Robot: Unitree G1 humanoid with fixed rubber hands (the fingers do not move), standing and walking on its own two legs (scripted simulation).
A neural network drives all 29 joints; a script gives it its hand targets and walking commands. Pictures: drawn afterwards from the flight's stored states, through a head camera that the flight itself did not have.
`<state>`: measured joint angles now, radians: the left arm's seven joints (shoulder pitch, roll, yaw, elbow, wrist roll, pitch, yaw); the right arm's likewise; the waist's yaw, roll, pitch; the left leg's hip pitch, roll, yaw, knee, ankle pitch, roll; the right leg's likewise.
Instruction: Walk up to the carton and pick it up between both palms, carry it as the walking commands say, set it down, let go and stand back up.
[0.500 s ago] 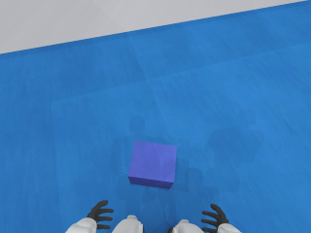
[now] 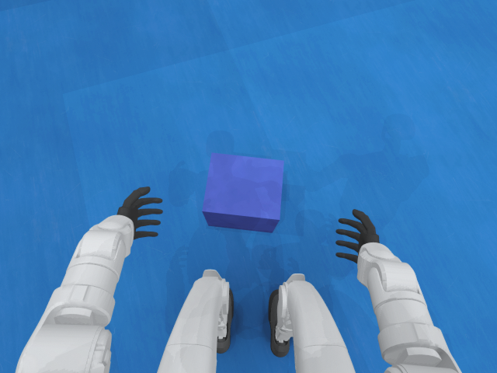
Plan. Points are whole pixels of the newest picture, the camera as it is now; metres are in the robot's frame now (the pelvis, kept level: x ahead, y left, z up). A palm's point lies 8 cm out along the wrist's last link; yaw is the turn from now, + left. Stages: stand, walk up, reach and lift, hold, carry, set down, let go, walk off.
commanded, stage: reach and lift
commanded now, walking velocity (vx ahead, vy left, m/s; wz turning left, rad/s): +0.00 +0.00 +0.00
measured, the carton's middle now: (243, 195) +0.54 +0.02 -0.57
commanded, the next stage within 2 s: none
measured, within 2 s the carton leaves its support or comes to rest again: neither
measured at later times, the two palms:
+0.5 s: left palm (133, 146) +0.50 +0.24 -0.13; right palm (343, 174) +0.45 -0.18 -0.14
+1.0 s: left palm (148, 145) +0.54 +0.24 -0.21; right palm (329, 167) +0.50 -0.18 -0.22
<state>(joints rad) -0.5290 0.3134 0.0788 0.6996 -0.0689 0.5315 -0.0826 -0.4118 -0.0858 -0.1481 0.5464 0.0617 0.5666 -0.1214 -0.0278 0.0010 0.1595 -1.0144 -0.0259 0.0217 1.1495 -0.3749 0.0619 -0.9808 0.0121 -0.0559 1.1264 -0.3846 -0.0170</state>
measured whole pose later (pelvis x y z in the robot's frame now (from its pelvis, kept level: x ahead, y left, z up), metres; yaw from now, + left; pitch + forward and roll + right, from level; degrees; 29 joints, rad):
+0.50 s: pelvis +0.02 -0.01 -0.02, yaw -1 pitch +36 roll -2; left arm -1.02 0.49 0.17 0.95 -0.12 0.23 -0.12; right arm -0.87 -0.10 -0.19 0.69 0.12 0.30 -0.23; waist -0.03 0.00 0.06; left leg -1.45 -0.02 0.00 1.17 -0.34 0.04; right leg -1.41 0.02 -0.08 1.14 -0.36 -0.03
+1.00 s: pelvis +0.02 +0.01 -0.04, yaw -1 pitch +30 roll -5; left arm -1.27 0.50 0.19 0.76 -0.17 0.25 -0.06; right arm -1.11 -0.25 -0.24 0.56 0.13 0.26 -0.17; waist 0.00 0.03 0.52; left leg -1.41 -0.04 -0.01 1.30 -0.41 0.07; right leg -1.36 0.04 -0.03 1.26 -0.39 0.03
